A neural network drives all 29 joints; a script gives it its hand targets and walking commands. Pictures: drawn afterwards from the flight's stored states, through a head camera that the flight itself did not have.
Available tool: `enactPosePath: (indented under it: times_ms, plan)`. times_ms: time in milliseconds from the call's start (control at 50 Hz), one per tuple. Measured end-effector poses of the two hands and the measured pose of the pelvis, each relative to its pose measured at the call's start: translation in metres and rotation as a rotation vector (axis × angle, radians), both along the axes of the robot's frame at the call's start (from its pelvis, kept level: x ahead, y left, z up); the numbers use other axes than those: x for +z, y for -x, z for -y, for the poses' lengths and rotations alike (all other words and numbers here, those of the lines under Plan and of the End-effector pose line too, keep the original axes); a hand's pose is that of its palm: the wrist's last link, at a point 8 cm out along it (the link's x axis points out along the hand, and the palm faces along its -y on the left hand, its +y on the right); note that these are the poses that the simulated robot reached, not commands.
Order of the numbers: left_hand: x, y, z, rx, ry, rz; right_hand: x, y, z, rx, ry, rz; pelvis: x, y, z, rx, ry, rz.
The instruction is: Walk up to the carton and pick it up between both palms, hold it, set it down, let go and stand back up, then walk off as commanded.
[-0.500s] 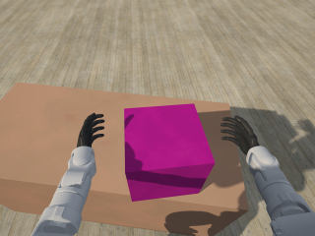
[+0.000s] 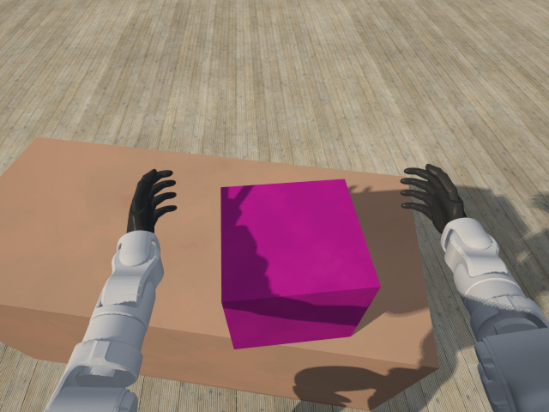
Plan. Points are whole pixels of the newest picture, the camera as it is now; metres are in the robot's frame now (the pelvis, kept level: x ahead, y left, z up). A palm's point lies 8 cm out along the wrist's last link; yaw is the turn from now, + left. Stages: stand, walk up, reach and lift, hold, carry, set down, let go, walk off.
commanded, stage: reach and lift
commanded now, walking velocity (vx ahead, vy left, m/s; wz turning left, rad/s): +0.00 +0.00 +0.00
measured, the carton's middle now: (288, 265) +0.38 +0.01 -0.10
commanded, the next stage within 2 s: none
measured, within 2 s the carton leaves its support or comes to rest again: neither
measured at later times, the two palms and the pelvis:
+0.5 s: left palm (150, 247) +0.35 +0.25 -0.02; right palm (403, 226) +0.42 -0.19 +0.00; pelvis +0.02 +0.02 -0.01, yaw -1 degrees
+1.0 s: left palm (172, 262) +0.34 +0.22 -0.05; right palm (396, 252) +0.40 -0.19 -0.06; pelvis -0.01 +0.00 -0.04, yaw -1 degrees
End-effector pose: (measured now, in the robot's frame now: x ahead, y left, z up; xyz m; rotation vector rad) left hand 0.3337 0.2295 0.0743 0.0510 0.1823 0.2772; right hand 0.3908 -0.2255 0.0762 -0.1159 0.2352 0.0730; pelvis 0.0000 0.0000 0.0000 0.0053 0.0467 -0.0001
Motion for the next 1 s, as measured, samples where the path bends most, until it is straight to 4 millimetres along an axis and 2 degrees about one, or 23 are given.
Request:
enactPosePath:
  times_ms: [80,140,300,360,420,500,580,700,800,1000]
  plan:
    - [0.010,-0.012,0.001,-0.001,0.012,0.001,0.002,-0.006,-0.013,0.016,-0.022,-0.031,0.000,0.005,0.000,0.000,0.000,-0.001]
    - [0.003,-0.020,0.001,0.000,0.017,-0.046,-0.005,-0.009,-0.024,0.024,-0.043,-0.066,-0.001,0.005,-0.001,-0.001,0.002,-0.015]
    - [-0.062,-0.018,-0.010,0.019,0.027,-0.178,-0.061,-0.007,-0.040,-0.002,-0.056,-0.195,-0.004,-0.002,-0.007,-0.007,0.019,-0.116]
    - [-0.080,-0.017,-0.015,0.021,0.024,-0.163,-0.070,-0.015,-0.042,-0.011,-0.043,-0.155,-0.007,-0.006,-0.011,-0.011,0.027,-0.183]
    - [-0.090,-0.017,-0.019,0.023,0.018,-0.137,-0.071,-0.024,-0.043,-0.018,-0.030,-0.095,-0.010,-0.010,-0.015,-0.013,0.032,-0.241]
    - [-0.094,-0.016,-0.021,0.026,0.015,-0.105,-0.075,-0.027,-0.037,-0.040,-0.015,-0.067,-0.012,-0.016,-0.018,-0.014,0.036,-0.291]
    - [-0.095,-0.015,-0.016,0.025,0.019,-0.091,-0.092,-0.017,-0.023,-0.082,0.005,-0.128,-0.013,-0.019,-0.019,-0.014,0.037,-0.302]
    - [-0.116,-0.007,-0.002,0.001,0.016,-0.138,-0.115,-0.006,-0.011,-0.098,0.003,-0.159,-0.018,-0.015,-0.013,-0.014,0.030,-0.330]
    - [-0.127,0.000,0.005,-0.004,0.005,-0.140,-0.121,-0.009,-0.016,-0.064,-0.024,-0.105,-0.024,-0.009,-0.007,-0.016,0.022,-0.357]
    - [-0.124,-0.008,0.013,-0.019,-0.015,-0.070,-0.132,-0.010,-0.035,-0.043,-0.072,-0.067,-0.038,0.006,-0.002,-0.015,0.016,-0.387]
